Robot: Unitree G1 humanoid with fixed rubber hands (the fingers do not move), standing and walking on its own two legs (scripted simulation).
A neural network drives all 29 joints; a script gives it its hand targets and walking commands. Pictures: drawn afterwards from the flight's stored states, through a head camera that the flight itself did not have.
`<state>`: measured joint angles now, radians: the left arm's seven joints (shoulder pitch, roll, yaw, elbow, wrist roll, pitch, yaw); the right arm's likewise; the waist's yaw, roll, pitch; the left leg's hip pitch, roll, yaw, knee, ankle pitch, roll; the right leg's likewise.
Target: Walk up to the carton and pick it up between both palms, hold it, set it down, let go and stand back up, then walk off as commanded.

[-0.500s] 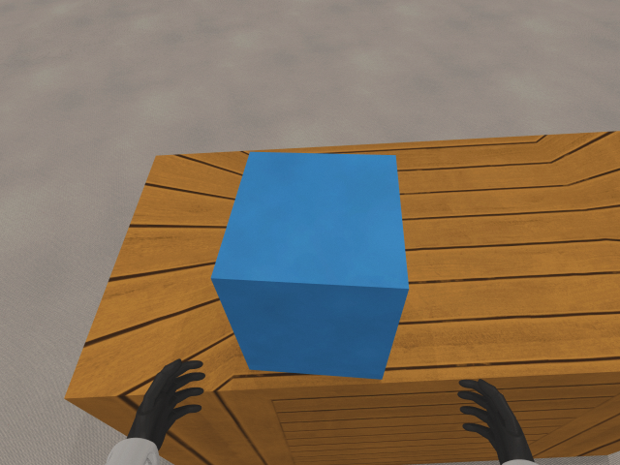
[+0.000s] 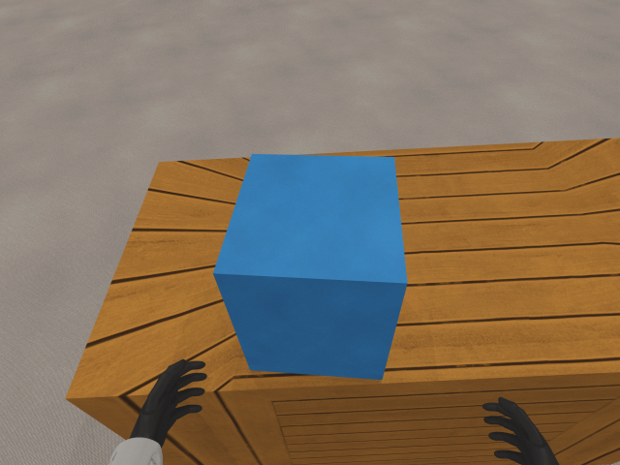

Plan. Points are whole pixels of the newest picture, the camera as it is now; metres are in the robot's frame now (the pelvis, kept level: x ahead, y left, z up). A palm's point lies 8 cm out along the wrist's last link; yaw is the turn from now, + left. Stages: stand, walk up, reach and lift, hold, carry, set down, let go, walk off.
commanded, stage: stand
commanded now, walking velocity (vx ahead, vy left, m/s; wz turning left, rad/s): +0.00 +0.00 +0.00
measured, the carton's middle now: (318, 269) +0.38 +0.00 +0.03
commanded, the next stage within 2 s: walk off in 0.88 s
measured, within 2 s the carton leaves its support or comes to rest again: neither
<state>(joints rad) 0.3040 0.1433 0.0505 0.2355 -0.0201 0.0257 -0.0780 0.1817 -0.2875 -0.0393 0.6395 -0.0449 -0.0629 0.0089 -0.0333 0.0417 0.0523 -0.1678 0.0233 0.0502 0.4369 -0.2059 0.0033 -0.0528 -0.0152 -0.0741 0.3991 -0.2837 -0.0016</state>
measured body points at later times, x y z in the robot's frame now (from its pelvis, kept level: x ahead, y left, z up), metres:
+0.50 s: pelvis +0.00 +0.00 +0.00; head +0.00 +0.00 +0.44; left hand +0.19 +0.21 -0.03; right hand +0.14 -0.29 -0.09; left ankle +0.02 +0.12 -0.74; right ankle -0.04 -0.11 -0.74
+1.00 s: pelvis +0.00 +0.00 +0.00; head +0.00 -0.01 +0.44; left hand +0.19 +0.21 -0.03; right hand +0.14 -0.29 -0.09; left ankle +0.02 +0.12 -0.74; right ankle -0.04 -0.11 -0.74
